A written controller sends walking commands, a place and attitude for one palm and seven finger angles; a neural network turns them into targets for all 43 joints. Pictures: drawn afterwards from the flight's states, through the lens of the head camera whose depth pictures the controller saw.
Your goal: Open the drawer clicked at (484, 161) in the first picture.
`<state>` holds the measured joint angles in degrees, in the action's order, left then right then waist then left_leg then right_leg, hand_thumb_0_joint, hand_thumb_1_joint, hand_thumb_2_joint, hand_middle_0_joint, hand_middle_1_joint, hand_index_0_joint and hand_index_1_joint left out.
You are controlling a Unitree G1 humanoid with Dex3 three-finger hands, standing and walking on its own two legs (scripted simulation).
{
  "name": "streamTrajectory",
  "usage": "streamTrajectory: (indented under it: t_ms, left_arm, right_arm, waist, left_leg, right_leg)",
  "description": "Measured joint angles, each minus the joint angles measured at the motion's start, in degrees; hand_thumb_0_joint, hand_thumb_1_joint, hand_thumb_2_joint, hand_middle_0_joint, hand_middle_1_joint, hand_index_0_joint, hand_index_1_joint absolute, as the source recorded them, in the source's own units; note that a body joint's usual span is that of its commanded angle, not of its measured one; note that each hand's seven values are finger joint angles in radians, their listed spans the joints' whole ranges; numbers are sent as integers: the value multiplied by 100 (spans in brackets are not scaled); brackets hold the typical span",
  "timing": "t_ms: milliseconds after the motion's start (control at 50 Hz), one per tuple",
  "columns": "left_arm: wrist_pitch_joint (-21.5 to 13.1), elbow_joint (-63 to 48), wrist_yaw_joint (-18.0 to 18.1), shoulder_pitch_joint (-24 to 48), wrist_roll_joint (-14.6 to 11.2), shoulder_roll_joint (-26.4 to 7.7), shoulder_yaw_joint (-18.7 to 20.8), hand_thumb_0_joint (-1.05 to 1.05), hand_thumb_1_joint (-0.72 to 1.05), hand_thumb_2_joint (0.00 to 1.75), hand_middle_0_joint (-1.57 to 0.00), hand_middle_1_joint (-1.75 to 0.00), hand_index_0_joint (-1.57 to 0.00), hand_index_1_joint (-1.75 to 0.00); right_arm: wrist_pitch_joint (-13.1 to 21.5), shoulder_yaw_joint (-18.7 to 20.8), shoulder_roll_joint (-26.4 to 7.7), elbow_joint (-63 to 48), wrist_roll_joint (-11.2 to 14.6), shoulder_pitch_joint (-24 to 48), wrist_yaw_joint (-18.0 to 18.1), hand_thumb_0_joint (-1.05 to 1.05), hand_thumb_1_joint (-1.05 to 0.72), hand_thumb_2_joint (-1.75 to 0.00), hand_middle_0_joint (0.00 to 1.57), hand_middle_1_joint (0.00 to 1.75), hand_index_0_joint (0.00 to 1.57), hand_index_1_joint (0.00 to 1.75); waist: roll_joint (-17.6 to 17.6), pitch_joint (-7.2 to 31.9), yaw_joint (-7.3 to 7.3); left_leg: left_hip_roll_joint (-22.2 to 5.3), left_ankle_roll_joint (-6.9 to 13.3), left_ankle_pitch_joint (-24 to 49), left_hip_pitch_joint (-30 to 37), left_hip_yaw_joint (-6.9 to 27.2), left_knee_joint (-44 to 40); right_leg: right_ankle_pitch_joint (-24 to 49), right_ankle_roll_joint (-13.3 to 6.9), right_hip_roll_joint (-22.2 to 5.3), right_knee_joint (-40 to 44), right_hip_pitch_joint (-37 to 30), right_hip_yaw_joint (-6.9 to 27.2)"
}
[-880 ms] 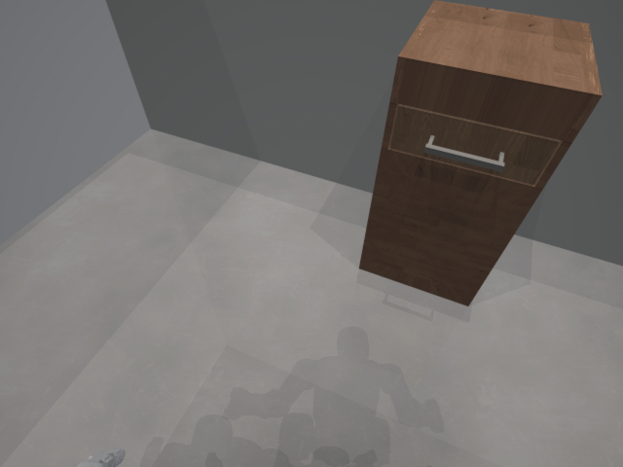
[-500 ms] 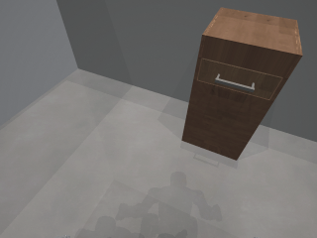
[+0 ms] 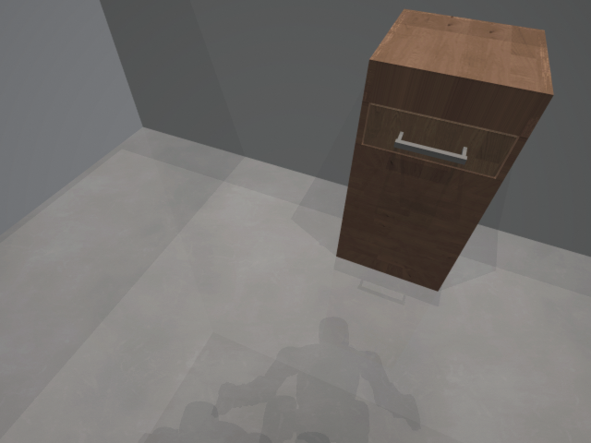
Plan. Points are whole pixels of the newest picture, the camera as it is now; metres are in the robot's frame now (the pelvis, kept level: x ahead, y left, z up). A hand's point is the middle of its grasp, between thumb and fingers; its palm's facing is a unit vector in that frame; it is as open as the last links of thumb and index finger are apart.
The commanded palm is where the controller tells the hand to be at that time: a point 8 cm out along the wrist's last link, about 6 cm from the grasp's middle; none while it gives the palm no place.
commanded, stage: look at it before walking up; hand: left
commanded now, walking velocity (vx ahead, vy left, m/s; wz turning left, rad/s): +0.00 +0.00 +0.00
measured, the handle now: (430, 147) +0.89 -0.33 -0.11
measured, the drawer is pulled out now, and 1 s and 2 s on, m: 0.00 0.00 0.00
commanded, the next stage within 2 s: walk to a spot facing it in 0.56 s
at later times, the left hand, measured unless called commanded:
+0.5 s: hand out of the picture +0.07 +0.25 -0.16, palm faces -0.03 -0.94 -0.33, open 7.4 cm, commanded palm none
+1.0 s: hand out of the picture +0.07 +0.20 -0.18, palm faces -0.13 -0.95 -0.28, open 7.4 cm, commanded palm none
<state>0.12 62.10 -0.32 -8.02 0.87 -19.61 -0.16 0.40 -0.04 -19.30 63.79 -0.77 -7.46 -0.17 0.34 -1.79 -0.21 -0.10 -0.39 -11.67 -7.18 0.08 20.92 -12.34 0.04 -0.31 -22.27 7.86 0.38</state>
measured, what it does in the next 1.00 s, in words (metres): stands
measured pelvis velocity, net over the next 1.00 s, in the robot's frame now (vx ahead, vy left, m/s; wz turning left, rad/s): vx -0.01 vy -0.01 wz -0.16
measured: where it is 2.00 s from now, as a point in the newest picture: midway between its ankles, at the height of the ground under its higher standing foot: outside the picture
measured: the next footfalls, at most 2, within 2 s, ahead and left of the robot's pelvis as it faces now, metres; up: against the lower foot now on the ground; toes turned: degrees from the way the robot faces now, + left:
left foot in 1.52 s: +0.06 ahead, +0.12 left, +0.00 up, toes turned -25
right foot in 1.96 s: -0.08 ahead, -0.10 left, +0.00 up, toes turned -47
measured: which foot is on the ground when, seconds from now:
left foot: down 0.00-1.00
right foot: down 0.00-1.00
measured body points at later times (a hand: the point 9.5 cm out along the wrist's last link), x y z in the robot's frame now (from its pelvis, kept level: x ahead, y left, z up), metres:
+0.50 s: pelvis +0.00 +0.00 +0.00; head +0.01 +0.00 +0.45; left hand +0.07 +0.29 -0.13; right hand +0.08 -0.30 -0.13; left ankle +0.00 +0.12 -0.75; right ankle +0.00 -0.12 -0.75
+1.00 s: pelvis -0.01 -0.01 -0.02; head +0.02 -0.03 +0.43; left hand +0.08 +0.25 -0.16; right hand +0.04 -0.28 -0.17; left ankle +0.00 +0.12 -0.75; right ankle -0.01 -0.11 -0.74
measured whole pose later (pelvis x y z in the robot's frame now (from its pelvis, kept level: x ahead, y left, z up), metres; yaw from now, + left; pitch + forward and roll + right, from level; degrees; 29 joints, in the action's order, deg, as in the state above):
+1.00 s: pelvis -0.01 -0.01 -0.02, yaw -9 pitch -2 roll +2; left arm 3.9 55.4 -0.9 -12.3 1.3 -14.6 2.1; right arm -1.2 1.8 -13.5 56.3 -1.3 -7.9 0.9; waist 0.5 -5.4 -1.8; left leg -3.5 -1.4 -18.3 -11.7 -8.2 32.1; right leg -23.2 0.6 0.1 -42.4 19.1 0.0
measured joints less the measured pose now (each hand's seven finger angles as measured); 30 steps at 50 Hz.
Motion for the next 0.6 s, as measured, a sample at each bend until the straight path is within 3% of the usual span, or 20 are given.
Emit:
streamTrajectory:
  t_ms: [600]
  left_arm:
    - [-29,18,2,3,8,12,-9,1,90,90,-20,-30,-20,-30]
  right_arm:
    - [21,3,4,7,10,97,-1,1,-91,-90,20,29,20,30]
  waist:
    - [13,-28,-12]
  left_leg:
    - [-19,-8,29,13,-10,-86]
  right_leg:
    - [49,-4,18,111,-20,10]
